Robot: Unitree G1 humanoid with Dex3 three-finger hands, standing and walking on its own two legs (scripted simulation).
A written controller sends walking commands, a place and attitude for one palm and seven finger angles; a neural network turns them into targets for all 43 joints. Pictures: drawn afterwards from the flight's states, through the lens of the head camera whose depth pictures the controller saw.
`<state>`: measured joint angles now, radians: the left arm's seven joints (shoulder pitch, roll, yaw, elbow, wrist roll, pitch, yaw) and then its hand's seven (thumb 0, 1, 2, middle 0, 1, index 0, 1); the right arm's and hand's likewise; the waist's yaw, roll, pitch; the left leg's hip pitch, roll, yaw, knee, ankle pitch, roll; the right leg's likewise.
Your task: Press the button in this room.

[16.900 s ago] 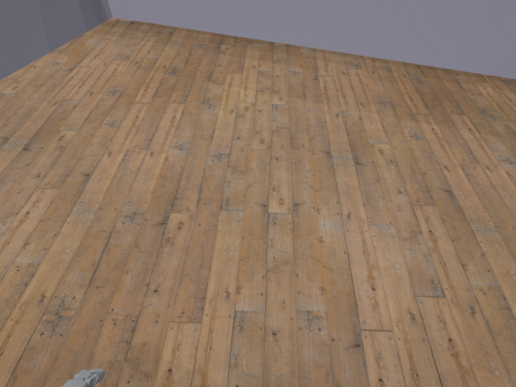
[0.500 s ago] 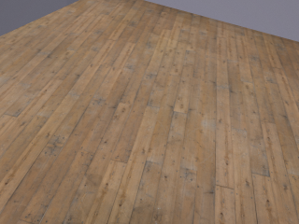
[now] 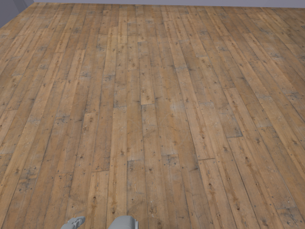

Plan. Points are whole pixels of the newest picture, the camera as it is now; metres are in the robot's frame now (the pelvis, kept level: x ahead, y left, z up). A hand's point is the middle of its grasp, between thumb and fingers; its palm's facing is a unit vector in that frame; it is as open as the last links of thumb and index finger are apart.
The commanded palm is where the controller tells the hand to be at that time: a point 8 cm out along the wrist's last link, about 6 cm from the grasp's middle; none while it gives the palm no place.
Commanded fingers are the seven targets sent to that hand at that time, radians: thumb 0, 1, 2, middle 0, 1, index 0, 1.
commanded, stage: turn or walk to find it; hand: left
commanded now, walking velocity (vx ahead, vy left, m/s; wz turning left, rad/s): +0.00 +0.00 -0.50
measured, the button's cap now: out of the picture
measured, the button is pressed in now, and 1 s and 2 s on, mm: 0 0 0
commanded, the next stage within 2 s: none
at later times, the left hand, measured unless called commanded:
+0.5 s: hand out of the picture +0.11 +0.24 -0.16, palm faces -0.18 -0.96 -0.20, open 7.4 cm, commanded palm none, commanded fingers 0.00 0.90 0.90 -0.20 -0.30 -0.20 -0.30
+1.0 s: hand (119, 223) +0.15 +0.12 -0.14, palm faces -0.46 -0.85 -0.24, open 7.4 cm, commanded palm none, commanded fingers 0.00 0.90 0.90 -0.20 -0.30 -0.20 -0.30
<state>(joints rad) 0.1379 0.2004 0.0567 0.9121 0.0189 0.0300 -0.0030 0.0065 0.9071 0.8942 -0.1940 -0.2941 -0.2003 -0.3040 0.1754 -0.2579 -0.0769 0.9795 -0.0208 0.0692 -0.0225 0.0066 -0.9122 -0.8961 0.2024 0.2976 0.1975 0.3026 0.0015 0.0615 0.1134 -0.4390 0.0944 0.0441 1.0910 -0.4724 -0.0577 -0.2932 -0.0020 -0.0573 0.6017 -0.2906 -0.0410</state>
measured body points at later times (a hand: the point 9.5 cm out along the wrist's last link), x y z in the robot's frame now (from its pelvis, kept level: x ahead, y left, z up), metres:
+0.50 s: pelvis +0.00 +0.05 +0.01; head +0.04 +0.07 +0.46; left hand +0.12 +0.29 -0.14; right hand +0.01 -0.21 -0.12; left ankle +0.01 +0.15 -0.73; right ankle -0.04 -0.08 -0.64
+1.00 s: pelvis -0.02 +0.00 +0.01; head +0.00 -0.04 +0.46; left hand +0.18 +0.17 -0.12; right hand -0.11 -0.26 -0.15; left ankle +0.04 +0.15 -0.65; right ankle -0.06 -0.08 -0.73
